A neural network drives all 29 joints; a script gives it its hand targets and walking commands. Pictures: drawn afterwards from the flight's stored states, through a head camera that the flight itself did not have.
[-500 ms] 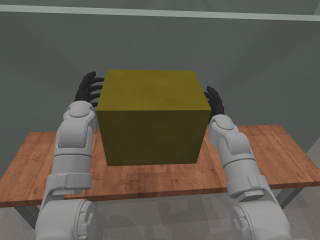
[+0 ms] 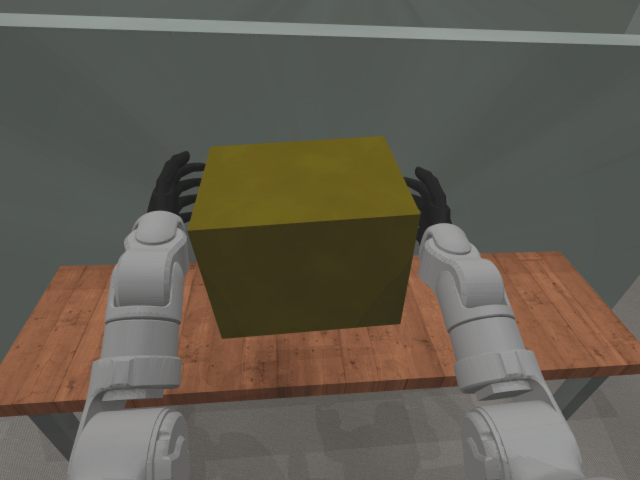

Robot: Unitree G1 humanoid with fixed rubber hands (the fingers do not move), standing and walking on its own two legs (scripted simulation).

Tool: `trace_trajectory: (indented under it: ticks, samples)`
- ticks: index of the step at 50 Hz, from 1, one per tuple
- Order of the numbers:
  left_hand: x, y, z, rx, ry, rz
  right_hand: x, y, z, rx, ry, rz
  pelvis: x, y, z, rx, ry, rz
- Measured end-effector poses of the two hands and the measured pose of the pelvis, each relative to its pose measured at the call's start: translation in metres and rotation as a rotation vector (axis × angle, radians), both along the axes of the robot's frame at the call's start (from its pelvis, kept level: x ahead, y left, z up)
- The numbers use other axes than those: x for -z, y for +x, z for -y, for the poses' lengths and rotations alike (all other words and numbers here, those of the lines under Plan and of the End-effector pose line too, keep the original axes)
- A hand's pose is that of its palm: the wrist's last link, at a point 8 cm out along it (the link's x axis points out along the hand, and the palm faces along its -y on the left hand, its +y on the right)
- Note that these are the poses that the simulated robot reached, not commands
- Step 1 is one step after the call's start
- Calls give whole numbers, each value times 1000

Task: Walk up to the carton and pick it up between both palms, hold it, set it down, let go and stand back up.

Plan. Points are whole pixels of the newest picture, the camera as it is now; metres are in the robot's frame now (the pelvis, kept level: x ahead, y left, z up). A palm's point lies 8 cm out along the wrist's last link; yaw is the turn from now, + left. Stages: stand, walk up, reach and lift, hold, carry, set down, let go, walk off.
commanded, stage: hold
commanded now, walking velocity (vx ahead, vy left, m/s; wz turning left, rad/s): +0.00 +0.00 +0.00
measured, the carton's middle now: (304, 234) +0.38 +0.00 +0.16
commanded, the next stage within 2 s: none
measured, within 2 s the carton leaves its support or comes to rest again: neither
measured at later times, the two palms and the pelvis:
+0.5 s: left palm (169, 211) +0.38 +0.16 +0.21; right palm (428, 232) +0.37 -0.16 +0.18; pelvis +0.00 +0.00 +0.00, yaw +0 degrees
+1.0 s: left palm (165, 215) +0.37 +0.16 +0.21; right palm (432, 230) +0.36 -0.16 +0.19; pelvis +0.00 +0.00 +0.00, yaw +0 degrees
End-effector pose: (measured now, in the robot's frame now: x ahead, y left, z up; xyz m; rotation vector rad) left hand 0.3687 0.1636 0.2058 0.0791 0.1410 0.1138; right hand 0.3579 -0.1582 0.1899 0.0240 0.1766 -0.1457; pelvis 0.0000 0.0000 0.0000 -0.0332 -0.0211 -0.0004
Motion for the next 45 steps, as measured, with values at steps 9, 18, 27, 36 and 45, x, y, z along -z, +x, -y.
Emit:
trace_trajectory:
  ticks: [9,18,27,36,45]
  samples:
    - [-8,-2,1,-4,11,9,4,-2,-1,-6,6,7,0,-3,0,0,0,4]
    - [-6,3,1,-5,19,-1,10,3,-1,-8,9,-1,0,0,0,0,0,0]
    - [0,9,1,-5,18,-14,11,10,-1,-6,8,-12,0,5,0,0,0,-7]
    - [5,6,-1,-3,3,-13,3,7,-1,-2,2,-7,0,5,0,0,0,-3]
    - [1,-1,-1,-2,2,-2,0,0,-1,-3,2,4,0,0,0,0,0,6]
